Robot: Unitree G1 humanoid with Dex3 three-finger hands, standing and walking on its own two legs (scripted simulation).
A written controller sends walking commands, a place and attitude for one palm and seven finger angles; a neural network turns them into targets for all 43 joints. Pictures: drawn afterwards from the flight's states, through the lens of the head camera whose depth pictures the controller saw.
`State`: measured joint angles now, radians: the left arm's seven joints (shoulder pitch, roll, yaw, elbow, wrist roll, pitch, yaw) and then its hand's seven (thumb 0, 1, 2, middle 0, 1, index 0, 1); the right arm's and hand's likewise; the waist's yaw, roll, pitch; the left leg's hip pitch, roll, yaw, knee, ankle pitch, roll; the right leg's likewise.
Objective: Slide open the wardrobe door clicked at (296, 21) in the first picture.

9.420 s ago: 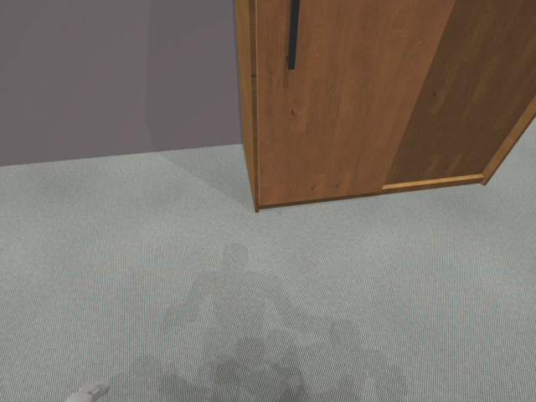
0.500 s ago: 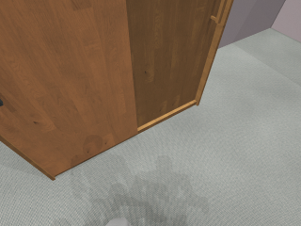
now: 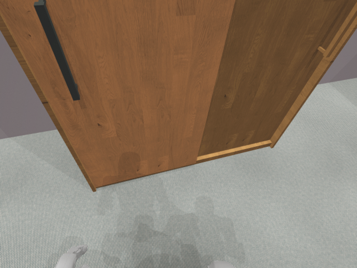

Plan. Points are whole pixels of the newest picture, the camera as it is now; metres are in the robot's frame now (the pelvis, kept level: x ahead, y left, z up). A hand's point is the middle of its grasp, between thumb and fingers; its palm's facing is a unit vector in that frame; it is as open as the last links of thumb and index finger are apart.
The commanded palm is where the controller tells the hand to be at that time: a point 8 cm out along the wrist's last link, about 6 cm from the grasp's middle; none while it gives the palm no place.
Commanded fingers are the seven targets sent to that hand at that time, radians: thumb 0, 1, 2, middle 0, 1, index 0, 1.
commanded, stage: turn to face it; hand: left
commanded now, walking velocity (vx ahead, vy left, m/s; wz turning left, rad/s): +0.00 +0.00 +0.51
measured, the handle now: (61, 55) +0.62 +0.35 +0.12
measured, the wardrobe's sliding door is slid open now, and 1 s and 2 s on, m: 0.00 0.00 0.00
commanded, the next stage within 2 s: take the last steps up to it in 0.40 s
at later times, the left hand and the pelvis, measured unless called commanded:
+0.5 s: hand out of the picture -0.03 +0.14 -0.15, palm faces +0.27 -0.92 -0.29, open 7.4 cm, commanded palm none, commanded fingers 0.00 0.90 0.90 -0.20 -0.30 -0.20 -0.30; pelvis -0.06 -0.07 +0.00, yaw +15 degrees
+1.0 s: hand out of the picture -0.10 +0.19 -0.18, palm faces +0.37 -0.91 -0.18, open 7.4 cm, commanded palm none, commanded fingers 0.00 0.90 0.90 -0.20 -0.30 -0.20 -0.30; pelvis -0.04 +0.00 +0.00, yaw +19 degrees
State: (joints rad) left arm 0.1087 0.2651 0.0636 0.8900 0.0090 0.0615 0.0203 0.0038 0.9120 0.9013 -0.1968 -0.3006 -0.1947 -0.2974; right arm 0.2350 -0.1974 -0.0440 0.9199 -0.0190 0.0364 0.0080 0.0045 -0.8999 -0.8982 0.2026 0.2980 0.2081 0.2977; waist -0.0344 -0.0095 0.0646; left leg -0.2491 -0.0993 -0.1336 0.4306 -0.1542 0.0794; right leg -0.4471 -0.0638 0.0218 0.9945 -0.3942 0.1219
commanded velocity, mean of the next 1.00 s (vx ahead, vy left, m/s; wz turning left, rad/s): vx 0.16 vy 0.01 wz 0.18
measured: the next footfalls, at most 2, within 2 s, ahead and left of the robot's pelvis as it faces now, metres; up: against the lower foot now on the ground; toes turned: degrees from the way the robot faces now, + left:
right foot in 0.24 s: +0.03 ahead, -0.16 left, +0.00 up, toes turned +9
left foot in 0.72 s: -0.12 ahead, +0.07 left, +0.00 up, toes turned +20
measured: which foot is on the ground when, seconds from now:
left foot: down 0.00-0.24, up 0.26-0.70, down 0.72-1.00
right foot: up 0.00-0.22, down 0.24-0.72, up 0.74-1.00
